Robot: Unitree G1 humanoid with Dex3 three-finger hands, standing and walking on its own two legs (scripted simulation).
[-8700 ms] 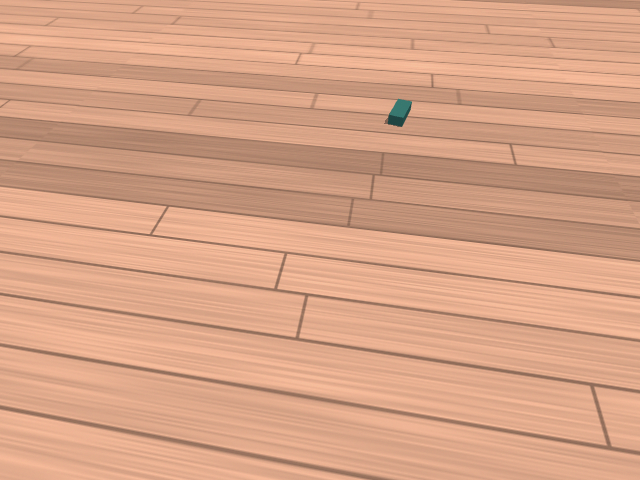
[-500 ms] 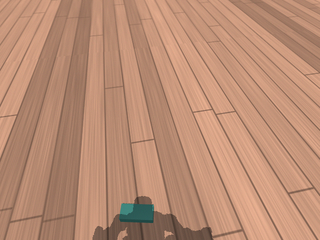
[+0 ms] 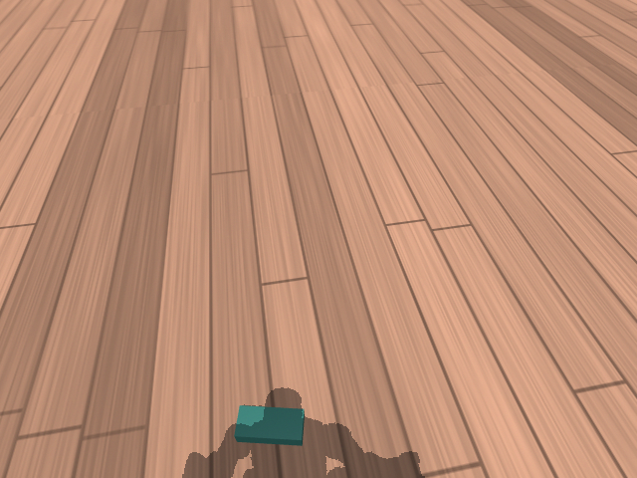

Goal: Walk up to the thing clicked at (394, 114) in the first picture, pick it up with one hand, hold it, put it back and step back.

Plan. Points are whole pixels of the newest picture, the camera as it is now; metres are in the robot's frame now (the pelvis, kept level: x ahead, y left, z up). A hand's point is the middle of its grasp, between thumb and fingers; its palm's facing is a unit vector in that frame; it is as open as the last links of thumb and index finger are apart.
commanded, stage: stand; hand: left
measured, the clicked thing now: (270, 425) +0.42 +0.16 -0.76
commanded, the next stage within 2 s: none
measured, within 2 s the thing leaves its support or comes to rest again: neither
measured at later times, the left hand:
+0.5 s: hand out of the picture +0.07 +0.25 -0.16, palm faces -0.02 -0.94 -0.34, open 7.4 cm
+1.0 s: hand out of the picture +0.06 +0.26 -0.16, palm faces -0.02 -0.94 -0.34, open 7.4 cm
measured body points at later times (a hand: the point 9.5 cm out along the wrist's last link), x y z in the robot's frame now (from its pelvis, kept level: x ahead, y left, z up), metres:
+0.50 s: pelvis +0.00 +0.00 +0.00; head +0.01 +0.00 +0.45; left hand +0.08 +0.30 -0.13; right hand +0.08 -0.30 -0.13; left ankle -0.03 +0.13 -0.75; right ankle -0.01 -0.13 -0.75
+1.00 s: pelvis -0.01 +0.00 +0.00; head +0.00 +0.00 +0.45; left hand +0.06 +0.30 -0.13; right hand +0.07 -0.30 -0.13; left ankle -0.03 +0.13 -0.75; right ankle -0.01 -0.13 -0.75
